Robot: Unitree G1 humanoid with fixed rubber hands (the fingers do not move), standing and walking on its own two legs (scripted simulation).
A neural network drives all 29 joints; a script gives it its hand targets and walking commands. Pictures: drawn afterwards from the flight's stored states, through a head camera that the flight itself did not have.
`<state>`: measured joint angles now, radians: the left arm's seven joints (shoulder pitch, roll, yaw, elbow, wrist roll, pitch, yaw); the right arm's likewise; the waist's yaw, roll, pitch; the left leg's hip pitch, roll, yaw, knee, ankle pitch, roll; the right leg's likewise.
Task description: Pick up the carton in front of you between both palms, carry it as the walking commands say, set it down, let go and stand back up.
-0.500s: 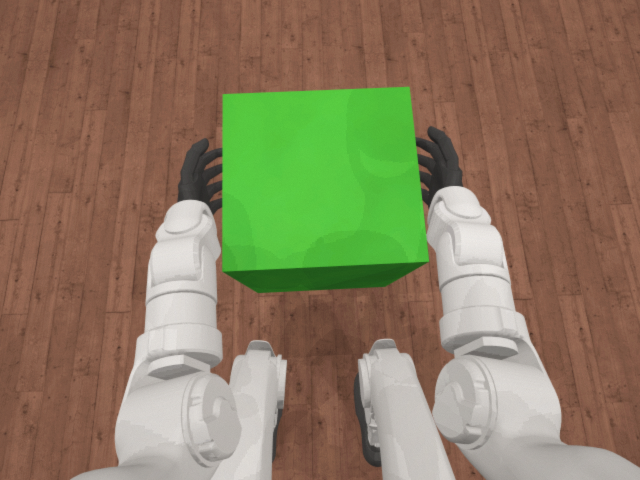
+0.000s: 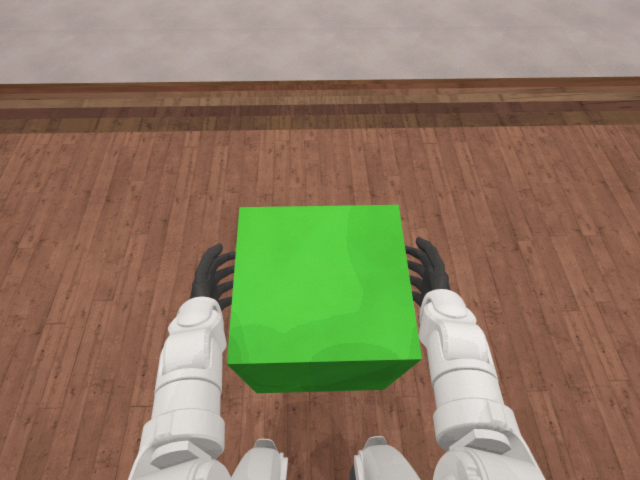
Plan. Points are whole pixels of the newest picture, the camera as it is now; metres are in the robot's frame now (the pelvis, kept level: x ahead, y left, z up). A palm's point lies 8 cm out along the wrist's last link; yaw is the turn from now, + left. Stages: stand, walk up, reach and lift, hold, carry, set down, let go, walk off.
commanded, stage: reach and lift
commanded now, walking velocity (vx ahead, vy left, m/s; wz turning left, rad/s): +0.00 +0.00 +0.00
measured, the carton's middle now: (320, 309) +0.37 +0.01 -0.09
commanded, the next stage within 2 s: hold in 1.38 s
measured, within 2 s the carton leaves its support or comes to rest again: neither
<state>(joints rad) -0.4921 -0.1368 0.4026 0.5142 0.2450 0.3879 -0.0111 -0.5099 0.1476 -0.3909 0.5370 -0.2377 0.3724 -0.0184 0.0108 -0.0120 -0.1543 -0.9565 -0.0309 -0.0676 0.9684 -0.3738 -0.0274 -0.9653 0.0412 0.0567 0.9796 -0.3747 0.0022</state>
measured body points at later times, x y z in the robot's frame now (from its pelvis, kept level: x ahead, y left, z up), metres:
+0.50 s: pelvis +0.01 +0.00 +0.07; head +0.00 +0.01 +0.52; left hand +0.33 +0.16 +0.08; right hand +0.33 -0.15 +0.09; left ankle +0.04 +0.13 -0.67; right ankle +0.05 -0.12 -0.67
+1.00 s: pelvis +0.02 +0.01 +0.07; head +0.02 +0.01 +0.52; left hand +0.34 +0.16 +0.09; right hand +0.34 -0.15 +0.10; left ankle +0.04 +0.13 -0.67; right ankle +0.05 -0.12 -0.67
